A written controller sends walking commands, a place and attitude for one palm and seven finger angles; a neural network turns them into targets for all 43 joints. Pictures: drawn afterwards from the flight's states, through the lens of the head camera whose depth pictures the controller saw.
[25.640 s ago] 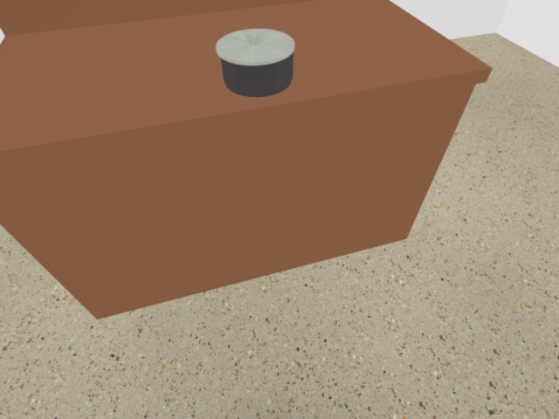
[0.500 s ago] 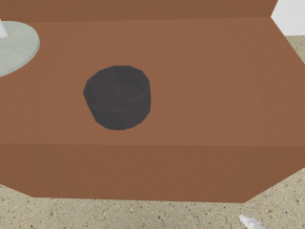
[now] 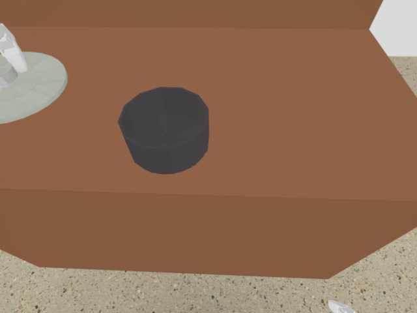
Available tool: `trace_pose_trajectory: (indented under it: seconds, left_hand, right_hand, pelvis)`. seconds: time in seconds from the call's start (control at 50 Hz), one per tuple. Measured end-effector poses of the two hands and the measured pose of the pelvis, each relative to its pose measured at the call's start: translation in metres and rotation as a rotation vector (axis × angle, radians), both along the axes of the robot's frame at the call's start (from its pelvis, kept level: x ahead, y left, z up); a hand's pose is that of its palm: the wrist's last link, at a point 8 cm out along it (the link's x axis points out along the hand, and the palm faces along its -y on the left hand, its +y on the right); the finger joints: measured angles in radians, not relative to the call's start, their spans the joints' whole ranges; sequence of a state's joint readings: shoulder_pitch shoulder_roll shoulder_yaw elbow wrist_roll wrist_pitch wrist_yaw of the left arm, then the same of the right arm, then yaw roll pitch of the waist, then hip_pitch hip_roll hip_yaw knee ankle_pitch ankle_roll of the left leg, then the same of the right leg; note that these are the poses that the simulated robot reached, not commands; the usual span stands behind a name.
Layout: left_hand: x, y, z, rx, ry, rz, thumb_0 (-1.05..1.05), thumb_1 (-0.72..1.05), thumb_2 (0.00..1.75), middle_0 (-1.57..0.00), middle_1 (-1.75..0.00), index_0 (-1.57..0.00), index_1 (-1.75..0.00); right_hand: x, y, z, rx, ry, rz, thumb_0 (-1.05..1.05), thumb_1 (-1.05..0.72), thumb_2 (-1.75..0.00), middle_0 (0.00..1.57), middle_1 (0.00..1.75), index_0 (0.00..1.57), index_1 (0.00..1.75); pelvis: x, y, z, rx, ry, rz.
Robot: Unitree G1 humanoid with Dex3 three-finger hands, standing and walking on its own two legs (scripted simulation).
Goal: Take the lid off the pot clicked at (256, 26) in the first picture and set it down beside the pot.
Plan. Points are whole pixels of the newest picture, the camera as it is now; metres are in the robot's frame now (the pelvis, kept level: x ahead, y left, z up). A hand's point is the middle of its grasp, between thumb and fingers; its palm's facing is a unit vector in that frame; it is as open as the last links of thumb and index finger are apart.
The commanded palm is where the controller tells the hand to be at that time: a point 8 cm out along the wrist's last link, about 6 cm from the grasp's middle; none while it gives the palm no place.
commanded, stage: lower the lid onto the table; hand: left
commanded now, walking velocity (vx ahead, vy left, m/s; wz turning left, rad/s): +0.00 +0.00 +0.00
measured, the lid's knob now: out of the picture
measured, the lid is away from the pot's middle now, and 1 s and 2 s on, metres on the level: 0.26 0.24 0.25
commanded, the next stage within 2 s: none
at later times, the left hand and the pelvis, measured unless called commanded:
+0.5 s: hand (17, 83) +0.44 +0.32 +0.22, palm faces -0.29 -0.11 -0.95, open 7.3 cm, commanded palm +0.43 +0.32 +0.29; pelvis +0.00 +0.00 +0.00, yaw -1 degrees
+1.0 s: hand (25, 105) +0.43 +0.32 +0.18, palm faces -0.35 -0.13 -0.93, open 7.3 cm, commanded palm +0.43 +0.33 +0.25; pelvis +0.00 +0.00 +0.00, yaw +0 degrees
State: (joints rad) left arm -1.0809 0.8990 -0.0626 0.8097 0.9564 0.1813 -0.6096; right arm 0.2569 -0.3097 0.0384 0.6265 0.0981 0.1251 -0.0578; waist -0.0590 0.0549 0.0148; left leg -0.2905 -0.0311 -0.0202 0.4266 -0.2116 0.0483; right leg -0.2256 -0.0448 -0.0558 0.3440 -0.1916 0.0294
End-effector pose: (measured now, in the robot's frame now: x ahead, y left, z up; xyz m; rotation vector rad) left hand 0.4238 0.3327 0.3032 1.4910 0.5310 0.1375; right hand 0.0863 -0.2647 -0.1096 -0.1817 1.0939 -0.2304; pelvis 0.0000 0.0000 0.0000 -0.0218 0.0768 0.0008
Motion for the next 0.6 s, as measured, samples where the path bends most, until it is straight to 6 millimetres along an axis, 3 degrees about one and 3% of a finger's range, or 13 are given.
trace_pose_trajectory:
  seconds: [0.26,0.4,0.6]
  left_hand:
    - [0.016,-0.017,-0.015,-0.019,0.031,-0.062,0.0,0.19,0.99,-0.74,-0.81,-0.73,-0.83]
    - [0.018,-0.019,-0.017,-0.041,0.006,-0.082,0.0,0.2,0.98,-0.74,-0.81,-0.73,-0.83]
    - [0.011,-0.014,-0.038,-0.036,0.053,-0.076,0.0,0.2,0.98,-0.74,-0.81,-0.73,-0.83]
  right_hand:
    - [-0.015,-0.001,-0.004,0.011,0.024,-0.039,0.0,-0.9,-0.9,0.2,0.3,0.2,0.29]
    - [-0.012,-0.003,-0.002,0.016,0.01,-0.049,0.0,-0.9,-0.9,0.2,0.3,0.2,0.29]
    - [-0.001,-0.007,0.0,0.005,0.008,-0.029,0.0,-0.9,-0.9,0.2,0.3,0.2,0.29]
  pelvis:
    - [0.002,0.001,0.0,0.002,0.008,-0.012]
    - [0.005,0.0,0.0,0.002,0.012,-0.016]
    - [0.005,-0.001,0.0,0.001,0.013,-0.008]
